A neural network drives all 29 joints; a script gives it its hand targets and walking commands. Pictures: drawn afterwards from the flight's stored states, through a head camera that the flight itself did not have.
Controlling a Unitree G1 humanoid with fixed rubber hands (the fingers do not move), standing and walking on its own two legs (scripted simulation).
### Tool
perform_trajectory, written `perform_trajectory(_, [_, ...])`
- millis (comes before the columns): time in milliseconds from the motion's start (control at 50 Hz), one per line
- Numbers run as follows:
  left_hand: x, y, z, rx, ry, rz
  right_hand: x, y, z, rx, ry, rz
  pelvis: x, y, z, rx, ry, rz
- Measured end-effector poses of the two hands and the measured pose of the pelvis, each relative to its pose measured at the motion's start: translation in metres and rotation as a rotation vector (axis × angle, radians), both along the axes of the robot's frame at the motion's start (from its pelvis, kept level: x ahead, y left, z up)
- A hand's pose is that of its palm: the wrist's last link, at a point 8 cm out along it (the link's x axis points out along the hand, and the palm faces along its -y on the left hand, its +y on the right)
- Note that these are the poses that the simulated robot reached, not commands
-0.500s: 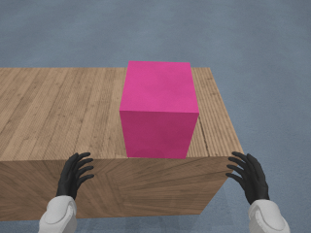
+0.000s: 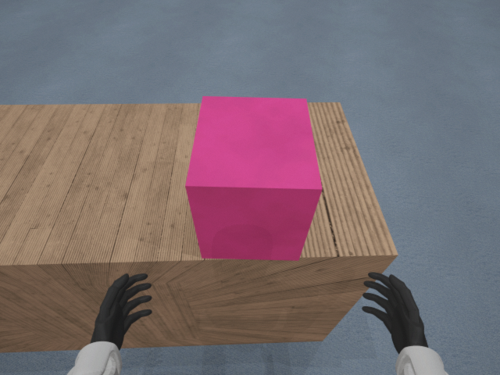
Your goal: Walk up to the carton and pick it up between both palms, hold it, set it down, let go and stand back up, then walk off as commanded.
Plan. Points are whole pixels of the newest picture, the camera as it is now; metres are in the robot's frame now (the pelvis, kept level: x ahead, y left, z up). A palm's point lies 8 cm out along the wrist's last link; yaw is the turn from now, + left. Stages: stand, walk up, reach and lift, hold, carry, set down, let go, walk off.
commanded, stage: set down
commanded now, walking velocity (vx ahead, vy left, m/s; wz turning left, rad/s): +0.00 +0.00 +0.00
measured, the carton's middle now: (252, 181) +0.43 +0.01 +0.04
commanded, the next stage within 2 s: let go in 0.86 s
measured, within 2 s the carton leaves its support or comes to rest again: neither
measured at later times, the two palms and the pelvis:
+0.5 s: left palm (119, 341) +0.19 +0.22 -0.05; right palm (399, 354) +0.16 -0.21 -0.05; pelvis +0.01 +0.00 +0.00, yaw +0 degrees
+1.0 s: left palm (121, 353) +0.18 +0.23 -0.08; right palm (390, 359) +0.16 -0.21 -0.08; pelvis +0.01 +0.00 +0.00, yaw +0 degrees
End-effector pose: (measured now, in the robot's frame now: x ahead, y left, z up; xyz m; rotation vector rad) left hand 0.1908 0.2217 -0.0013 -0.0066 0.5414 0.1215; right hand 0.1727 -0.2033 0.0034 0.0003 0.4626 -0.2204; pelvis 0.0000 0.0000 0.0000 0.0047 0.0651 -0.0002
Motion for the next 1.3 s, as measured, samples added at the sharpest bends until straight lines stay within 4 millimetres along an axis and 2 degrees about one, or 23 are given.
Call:
perform_trajectory(160, [-0.010, 0.003, -0.019, 0.002, 0.068, 0.008, -0.011, -0.002, -0.018, -0.028, 0.063, 0.013, -0.001, 0.000, 0.000, 0.000, -0.001, 0.000])
perform_trajectory(280, [-0.009, 0.003, -0.030, 0.003, 0.108, 0.004, -0.019, -0.003, -0.031, -0.046, 0.120, 0.034, 0.000, 0.000, 0.000, 0.000, -0.001, 0.000])
perform_trajectory(460, [0.000, 0.002, -0.046, 0.023, 0.166, -0.012, -0.018, -0.005, -0.048, -0.068, 0.174, 0.055, 0.004, -0.001, 0.000, 0.001, 0.005, 0.000])
perform_trajectory(760, [-0.010, 0.005, -0.069, 0.072, 0.261, -0.032, -0.022, -0.006, -0.075, -0.073, 0.240, 0.099, 0.013, -0.002, 0.000, 0.003, 0.017, 0.000])
perform_trajectory(1040, [-0.012, 0.006, -0.077, 0.087, 0.300, -0.039, -0.017, -0.005, -0.087, -0.072, 0.269, 0.140, 0.015, -0.003, 0.000, 0.003, 0.021, 0.000])
perform_trajectory(1300, [-0.011, 0.005, -0.081, 0.097, 0.321, -0.045, -0.018, -0.016, -0.092, -0.087, 0.299, 0.146, 0.018, -0.003, 0.000, 0.004, 0.024, 0.000])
